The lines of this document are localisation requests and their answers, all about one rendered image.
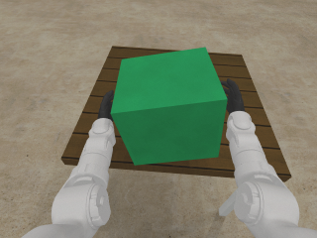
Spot robot right forearm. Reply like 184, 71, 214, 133
226, 111, 300, 221

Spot table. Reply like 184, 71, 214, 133
61, 46, 292, 216

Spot carton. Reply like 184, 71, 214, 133
110, 47, 228, 166

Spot robot right upper arm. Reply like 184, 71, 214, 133
234, 180, 317, 238

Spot right robot hand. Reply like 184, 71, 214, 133
220, 78, 246, 115

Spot robot left upper arm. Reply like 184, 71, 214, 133
21, 182, 111, 238

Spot left robot hand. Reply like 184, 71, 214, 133
97, 90, 115, 122

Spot robot left forearm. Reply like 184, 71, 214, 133
52, 118, 116, 222

